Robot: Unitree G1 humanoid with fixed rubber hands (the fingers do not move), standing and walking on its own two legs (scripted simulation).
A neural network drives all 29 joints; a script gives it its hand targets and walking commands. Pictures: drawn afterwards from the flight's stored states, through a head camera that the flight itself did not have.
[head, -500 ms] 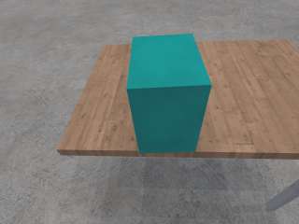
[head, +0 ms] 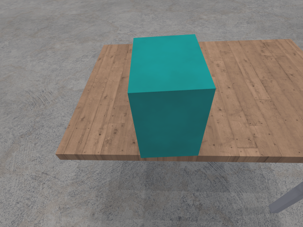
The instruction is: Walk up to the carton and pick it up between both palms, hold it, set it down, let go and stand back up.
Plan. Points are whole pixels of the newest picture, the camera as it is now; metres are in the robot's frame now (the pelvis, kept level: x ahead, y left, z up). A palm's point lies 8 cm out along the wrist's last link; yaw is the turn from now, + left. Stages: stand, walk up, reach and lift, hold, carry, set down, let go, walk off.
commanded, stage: stand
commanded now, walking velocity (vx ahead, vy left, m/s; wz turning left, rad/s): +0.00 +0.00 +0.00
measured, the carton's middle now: (166, 98) +0.45 -0.02 +0.09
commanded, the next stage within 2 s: none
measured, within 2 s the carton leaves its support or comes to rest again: neither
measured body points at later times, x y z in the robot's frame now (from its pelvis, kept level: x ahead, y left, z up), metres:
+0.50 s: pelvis +0.01 +0.00 +0.00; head +0.01 +0.00 +0.45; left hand +0.07 +0.31 -0.12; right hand +0.08 -0.30 -0.13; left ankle +0.01 +0.14 -0.75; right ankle +0.01 -0.13 -0.75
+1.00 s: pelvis +0.01 +0.00 +0.00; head +0.02 +0.00 +0.45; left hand +0.07 +0.30 -0.13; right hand +0.07 -0.30 -0.13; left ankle +0.01 +0.14 -0.75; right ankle +0.01 -0.13 -0.75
